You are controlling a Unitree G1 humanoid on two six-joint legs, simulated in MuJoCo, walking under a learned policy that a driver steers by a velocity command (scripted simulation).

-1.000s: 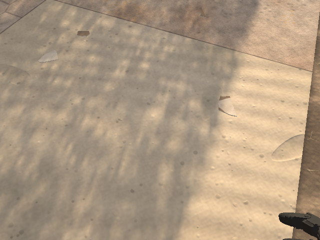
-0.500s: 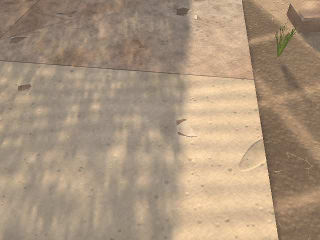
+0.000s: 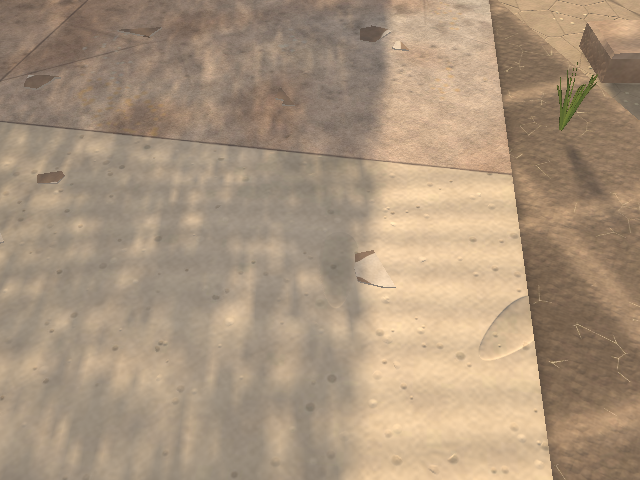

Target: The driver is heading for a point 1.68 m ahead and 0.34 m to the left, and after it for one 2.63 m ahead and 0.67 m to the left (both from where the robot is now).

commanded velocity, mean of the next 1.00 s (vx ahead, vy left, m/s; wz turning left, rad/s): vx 0.14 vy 0.00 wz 0.00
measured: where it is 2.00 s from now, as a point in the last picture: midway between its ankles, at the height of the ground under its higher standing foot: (321, 398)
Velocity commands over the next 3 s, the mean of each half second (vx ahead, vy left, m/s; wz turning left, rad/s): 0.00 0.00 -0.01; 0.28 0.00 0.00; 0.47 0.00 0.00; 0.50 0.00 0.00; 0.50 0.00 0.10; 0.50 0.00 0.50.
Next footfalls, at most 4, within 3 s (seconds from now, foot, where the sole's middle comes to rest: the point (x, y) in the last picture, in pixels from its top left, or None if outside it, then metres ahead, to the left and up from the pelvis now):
1.26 right None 0.45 -0.09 -0.77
1.80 left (267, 377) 0.76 0.15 -0.77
2.34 right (364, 273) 1.06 -0.10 -0.77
2.90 left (262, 207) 1.31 0.19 -0.77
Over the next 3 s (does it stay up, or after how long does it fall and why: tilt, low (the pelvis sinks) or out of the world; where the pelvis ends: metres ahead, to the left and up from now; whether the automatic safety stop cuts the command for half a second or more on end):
stays up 1.23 0.09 -0.01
